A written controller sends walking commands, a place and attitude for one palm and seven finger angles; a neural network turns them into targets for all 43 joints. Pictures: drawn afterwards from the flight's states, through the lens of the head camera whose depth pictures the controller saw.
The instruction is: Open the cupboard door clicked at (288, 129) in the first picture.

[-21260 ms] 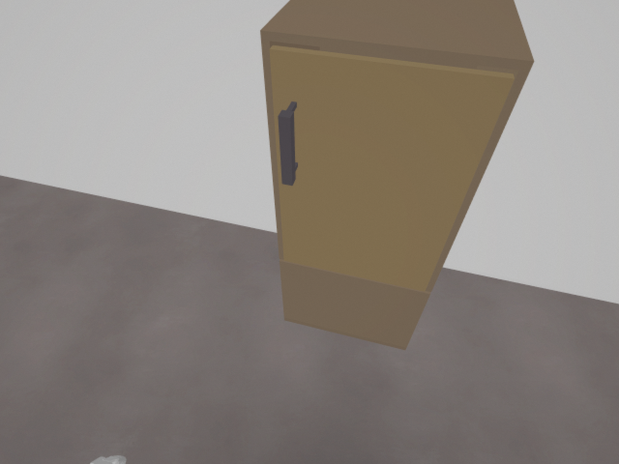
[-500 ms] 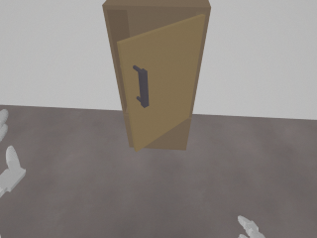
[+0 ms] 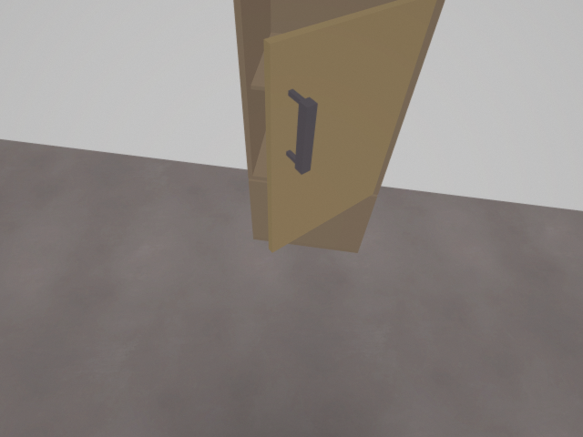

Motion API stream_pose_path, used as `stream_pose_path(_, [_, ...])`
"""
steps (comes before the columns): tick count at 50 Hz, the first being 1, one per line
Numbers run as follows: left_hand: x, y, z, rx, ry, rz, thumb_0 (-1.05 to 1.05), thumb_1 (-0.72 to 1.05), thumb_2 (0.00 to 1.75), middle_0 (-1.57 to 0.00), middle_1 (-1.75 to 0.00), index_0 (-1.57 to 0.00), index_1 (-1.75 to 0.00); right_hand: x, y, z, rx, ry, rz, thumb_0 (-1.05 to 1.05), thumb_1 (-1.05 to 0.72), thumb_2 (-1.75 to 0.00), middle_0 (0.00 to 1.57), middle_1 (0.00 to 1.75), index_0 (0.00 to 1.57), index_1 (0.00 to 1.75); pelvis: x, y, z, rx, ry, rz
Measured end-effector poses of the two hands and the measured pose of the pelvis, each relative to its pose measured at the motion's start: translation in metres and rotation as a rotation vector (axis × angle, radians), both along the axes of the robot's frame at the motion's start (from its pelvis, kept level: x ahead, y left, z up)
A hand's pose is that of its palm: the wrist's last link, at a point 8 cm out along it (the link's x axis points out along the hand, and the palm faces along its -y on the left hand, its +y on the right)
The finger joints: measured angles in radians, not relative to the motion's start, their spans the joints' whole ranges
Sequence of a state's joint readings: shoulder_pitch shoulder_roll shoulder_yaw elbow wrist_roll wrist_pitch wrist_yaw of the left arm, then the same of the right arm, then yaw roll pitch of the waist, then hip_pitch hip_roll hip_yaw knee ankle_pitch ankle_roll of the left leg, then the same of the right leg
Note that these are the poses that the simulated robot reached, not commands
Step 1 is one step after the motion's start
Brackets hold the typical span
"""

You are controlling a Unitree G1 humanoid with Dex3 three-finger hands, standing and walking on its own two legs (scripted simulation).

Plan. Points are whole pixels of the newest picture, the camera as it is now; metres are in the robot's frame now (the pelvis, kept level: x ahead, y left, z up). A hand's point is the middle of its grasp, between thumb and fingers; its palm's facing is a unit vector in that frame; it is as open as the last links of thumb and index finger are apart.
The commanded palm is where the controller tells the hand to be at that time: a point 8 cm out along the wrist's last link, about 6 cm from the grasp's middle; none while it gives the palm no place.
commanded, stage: let the arm hang, fingers relaxed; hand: left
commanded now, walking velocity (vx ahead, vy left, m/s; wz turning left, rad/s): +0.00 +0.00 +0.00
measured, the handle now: (298, 133) +0.62 +0.03 +0.04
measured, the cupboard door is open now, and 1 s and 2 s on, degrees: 44 44 44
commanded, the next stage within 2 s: look to check the result in 0.68 s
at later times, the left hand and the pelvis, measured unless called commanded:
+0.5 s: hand out of the picture +0.01 +0.17 -0.17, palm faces +0.00 -0.98 -0.20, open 7.3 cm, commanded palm none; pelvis +0.00 +0.01 +0.00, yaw -1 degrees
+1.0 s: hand out of the picture +0.01 +0.15 -0.17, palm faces +0.01 -0.98 -0.19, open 7.4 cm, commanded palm none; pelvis +0.01 -0.01 +0.00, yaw -1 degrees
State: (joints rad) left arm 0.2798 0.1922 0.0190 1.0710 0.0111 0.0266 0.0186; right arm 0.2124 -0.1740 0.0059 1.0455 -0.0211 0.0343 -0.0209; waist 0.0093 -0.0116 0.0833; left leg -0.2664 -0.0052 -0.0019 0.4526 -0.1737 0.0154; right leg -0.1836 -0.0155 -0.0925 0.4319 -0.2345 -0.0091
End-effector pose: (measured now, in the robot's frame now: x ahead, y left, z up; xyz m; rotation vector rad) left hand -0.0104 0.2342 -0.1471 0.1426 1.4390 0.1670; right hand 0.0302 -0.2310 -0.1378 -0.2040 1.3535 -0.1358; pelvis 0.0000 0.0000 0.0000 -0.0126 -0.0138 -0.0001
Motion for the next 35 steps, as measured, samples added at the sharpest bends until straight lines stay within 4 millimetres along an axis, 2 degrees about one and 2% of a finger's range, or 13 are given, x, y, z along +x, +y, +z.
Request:
stream_pose_path(4, [-0.03,0.009,0.006,0.018,0.097,0.013,-0.01,0.95,0.9,-0.2,-0.3,-0.21,-0.3,-0.022,0.005,-0.003,0.009,0.063,-0.026,0.01,-0.94,-0.9,0.2,0.3,0.2,0.3,0.001,0.006,0.002,0.002,-0.002,-0.004])
stream_pose_path(9, [-0.041,0.014,0.011,0.032,0.133,0.015,0.0,0.93,0.9,-0.2,-0.3,-0.2,-0.3,-0.039,0.016,-0.008,0.032,0.099,-0.048,0.01,-0.92,-0.9,0.2,0.3,0.2,0.3,0.001,0.01,0.002,0.007,-0.008,-0.009])
stream_pose_path(13, [-0.032,0.012,0.011,0.032,0.109,0.005,0.0,0.92,0.9,-0.2,-0.3,-0.2,-0.3,-0.045,0.025,-0.011,0.056,0.104,-0.061,0.01,-0.92,-0.9,0.2,0.3,0.2,0.3,0.001,0.011,0.002,0.012,-0.01,-0.014])
stream_pose_path(18, [-0.01,0.004,0.008,0.02,0.047,-0.014,0.0,0.91,0.9,-0.2,-0.3,-0.2,-0.3,-0.046,0.033,-0.014,0.082,0.091,-0.076,0.01,-0.91,-0.9,0.2,0.3,0.2,0.3,0.001,0.01,0.002,0.016,-0.01,-0.018])
stream_pose_path(25, [0.019,-0.013,0.006,-0.002,-0.031,-0.037,0.0,0.91,0.9,-0.2,-0.3,-0.2,-0.3,-0.049,0.033,-0.015,0.092,0.082,-0.095,0.01,-0.92,-0.9,0.2,0.3,0.2,0.3,0.003,0.005,0.002,0.018,-0.014,-0.023])
stream_pose_path(35, [0.024,-0.019,0.005,-0.002,-0.033,-0.038,0.01,0.92,0.9,-0.2,-0.3,-0.2,-0.3,-0.053,0.024,-0.014,0.087,0.094,-0.11,0.01,-0.91,-0.9,0.2,0.3,0.2,0.3,0.006,-0.003,0.002,0.017,-0.015,-0.027])
